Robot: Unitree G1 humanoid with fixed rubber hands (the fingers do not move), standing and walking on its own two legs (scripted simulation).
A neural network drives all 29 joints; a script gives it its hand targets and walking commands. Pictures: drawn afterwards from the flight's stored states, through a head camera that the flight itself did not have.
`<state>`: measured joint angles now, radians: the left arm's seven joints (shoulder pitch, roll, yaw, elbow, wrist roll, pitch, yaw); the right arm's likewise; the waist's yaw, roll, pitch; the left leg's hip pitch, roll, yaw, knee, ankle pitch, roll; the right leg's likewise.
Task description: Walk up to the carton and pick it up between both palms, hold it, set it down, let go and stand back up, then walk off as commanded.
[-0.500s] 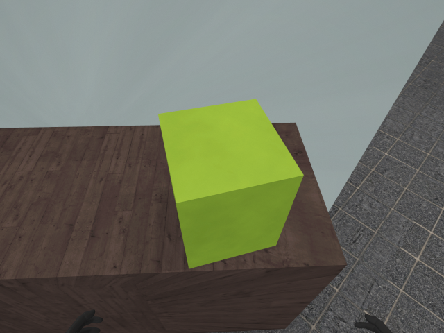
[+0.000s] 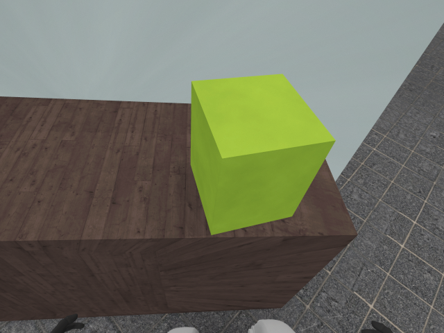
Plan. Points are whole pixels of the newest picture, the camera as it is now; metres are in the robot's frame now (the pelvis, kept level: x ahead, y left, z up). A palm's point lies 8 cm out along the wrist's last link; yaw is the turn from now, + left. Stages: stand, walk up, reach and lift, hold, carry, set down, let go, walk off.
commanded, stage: walk off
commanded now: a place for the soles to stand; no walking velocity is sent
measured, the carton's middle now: (246, 155) +0.46 -0.01 +0.05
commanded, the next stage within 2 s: none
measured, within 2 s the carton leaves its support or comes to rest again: neither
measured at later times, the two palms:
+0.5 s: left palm out of the picture -0.09 +0.40 -0.09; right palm out of the picture +0.04 -0.23 -0.07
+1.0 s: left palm out of the picture -0.18 +0.43 -0.13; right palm out of the picture -0.11 -0.20 -0.05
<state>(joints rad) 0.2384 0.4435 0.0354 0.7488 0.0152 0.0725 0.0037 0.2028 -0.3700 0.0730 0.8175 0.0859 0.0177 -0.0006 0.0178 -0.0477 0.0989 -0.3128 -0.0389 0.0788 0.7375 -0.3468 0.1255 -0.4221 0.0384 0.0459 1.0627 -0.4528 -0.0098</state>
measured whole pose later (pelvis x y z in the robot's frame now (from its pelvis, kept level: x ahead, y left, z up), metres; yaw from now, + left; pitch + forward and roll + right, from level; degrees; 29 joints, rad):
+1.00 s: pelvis -0.25 +0.09 +0.00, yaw +5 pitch -7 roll -3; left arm 0.21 0.51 0.08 0.75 0.01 0.09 0.04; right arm 0.18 -0.36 0.02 0.74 0.09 0.04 -0.02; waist 0.02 -0.11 0.22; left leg -0.33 -0.01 -0.01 0.75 -0.29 0.06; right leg -0.44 0.08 0.15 1.21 -0.47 -0.01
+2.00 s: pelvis -0.42 -0.16 -0.01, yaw +5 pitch -4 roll +4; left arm 0.20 0.39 0.08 0.75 0.02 0.06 0.04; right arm 0.32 -0.45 0.00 0.85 0.08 0.07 -0.04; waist -0.02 0.02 0.17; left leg -0.25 -0.09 -0.10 0.68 -0.38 0.08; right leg -0.50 0.13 0.00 0.81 -0.32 0.14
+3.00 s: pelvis -0.48 -0.12 -0.02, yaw +5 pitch -6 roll +0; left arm 0.30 0.44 0.08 0.75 0.02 -0.08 0.06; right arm 0.25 -0.47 0.00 0.75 0.05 0.03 0.05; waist -0.03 0.03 0.17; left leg -0.34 0.00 -0.01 1.05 -0.49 0.01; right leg -0.40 0.05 0.07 0.88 -0.35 -0.01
